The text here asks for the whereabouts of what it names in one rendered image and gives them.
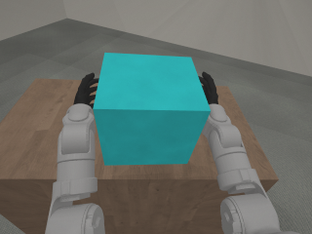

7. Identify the left robot hand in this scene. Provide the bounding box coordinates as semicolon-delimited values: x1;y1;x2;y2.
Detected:
73;72;99;109

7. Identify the right robot upper arm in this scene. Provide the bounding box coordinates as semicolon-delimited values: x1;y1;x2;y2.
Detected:
220;193;300;234

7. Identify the robot left forearm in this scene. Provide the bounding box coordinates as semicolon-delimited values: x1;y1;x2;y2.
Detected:
45;103;98;234

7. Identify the pedestal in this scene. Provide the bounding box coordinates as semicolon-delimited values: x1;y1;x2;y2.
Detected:
0;78;279;234

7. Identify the right robot hand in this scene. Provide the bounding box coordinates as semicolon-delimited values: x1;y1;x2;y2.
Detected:
198;71;218;104

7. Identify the carton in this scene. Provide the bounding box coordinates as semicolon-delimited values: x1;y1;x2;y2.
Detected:
93;53;211;166

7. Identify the robot right forearm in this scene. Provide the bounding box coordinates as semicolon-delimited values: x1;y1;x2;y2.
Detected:
201;103;280;228

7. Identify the left robot upper arm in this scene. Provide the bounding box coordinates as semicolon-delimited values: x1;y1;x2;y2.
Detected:
46;203;105;234

